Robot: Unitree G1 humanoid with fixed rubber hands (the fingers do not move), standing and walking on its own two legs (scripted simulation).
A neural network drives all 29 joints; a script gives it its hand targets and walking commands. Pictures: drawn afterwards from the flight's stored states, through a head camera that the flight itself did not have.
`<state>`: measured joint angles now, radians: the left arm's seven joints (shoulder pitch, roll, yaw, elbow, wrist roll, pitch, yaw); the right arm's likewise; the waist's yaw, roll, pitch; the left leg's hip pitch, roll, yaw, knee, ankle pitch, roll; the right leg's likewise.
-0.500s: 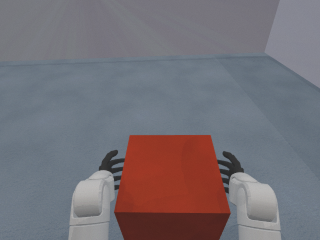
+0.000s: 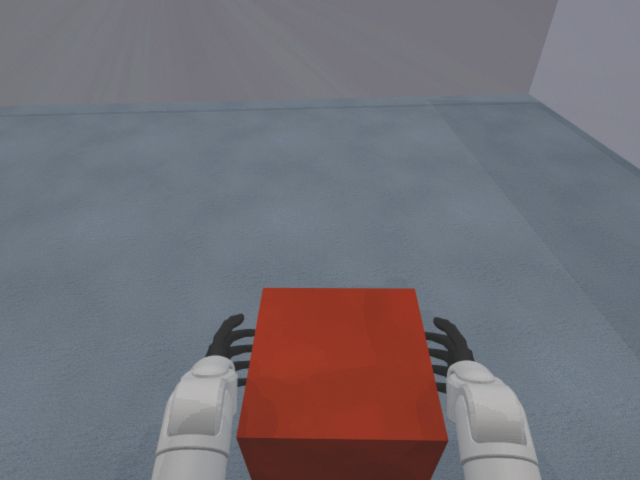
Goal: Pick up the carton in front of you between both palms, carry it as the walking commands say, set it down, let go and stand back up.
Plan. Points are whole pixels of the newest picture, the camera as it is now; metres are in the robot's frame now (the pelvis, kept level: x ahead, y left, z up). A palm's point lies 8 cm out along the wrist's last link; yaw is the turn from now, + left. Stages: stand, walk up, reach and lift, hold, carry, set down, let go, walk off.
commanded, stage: carry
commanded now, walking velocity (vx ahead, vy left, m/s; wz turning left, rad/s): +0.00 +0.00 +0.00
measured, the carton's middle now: (338, 402) +0.28 +0.00 -0.04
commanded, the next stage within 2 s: hold in 0.90 s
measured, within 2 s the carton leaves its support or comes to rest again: neither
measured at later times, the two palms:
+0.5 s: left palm (213, 383) +0.26 +0.15 +0.04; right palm (456, 387) +0.26 -0.14 +0.04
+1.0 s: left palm (203, 393) +0.24 +0.16 +0.04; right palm (453, 396) +0.24 -0.14 +0.04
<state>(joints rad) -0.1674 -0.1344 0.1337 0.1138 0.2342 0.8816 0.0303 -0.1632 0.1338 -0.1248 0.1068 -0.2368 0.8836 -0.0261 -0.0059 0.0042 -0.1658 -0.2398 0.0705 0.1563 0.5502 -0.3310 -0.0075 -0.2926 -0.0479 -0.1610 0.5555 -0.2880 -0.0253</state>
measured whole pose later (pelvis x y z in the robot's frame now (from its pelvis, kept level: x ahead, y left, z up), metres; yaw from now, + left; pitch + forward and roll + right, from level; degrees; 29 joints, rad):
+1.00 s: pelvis -0.04 +0.01 +0.01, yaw +1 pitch -4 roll +0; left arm -0.23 -0.14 0.18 0.21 0.26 0.73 0.02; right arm -0.21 0.14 -0.17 0.18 -0.26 0.74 -0.03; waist 0.00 0.01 -0.01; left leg -0.16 0.03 0.10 0.46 -0.24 0.02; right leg -0.20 -0.04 -0.10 0.45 -0.18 -0.01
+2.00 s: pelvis -0.07 +0.00 -0.05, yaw +5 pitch +20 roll +0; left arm -0.53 -0.16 0.41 0.56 0.30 0.18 0.04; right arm -0.54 0.14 -0.41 0.56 -0.31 0.18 -0.01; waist 0.00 0.01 0.06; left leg -0.91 -0.07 -0.05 0.88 -0.32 0.01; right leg -0.93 0.05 0.05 0.88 -0.29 -0.01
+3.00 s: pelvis -0.11 -0.01 -0.31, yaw +6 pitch +44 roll +2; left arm -1.09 0.02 0.42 0.76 0.12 0.22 0.13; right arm -1.13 -0.11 -0.36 0.82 -0.14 0.23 -0.08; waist -0.01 0.01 -0.02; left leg -2.09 -0.15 -0.05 1.87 -0.56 -0.06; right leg -2.12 0.13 0.06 1.87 -0.52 0.03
